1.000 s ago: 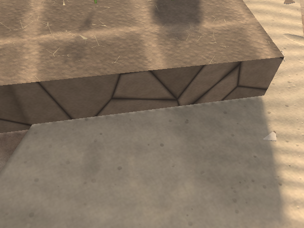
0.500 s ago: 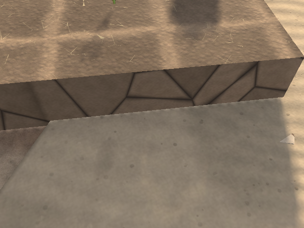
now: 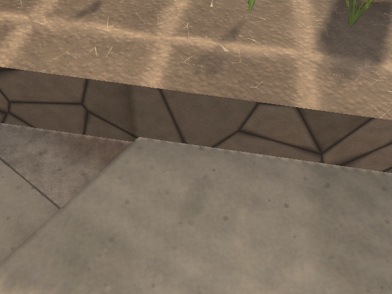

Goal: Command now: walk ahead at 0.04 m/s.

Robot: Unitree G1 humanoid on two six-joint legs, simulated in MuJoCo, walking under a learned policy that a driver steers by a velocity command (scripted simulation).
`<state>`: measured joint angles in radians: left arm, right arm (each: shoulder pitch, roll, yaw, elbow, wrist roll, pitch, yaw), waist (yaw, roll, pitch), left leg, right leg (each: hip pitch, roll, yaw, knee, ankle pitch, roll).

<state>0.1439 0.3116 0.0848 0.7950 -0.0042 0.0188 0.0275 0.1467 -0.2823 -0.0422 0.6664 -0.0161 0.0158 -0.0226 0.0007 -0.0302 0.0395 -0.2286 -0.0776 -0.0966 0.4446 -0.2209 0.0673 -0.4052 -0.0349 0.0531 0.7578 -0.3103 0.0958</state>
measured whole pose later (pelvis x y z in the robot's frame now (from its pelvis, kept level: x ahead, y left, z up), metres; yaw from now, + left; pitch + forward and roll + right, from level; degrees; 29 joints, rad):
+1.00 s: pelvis +0.37 -0.12 -0.03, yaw -29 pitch +2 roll +1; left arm 0.03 0.29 0.04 0.59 0.02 -0.05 -0.04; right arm 0.34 -0.31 -0.05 0.82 0.01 -0.06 0.00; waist -0.06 -0.02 0.09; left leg -0.18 0.04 0.04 1.06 -0.59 -0.05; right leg -0.53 0.04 -0.03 0.62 -0.12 -0.10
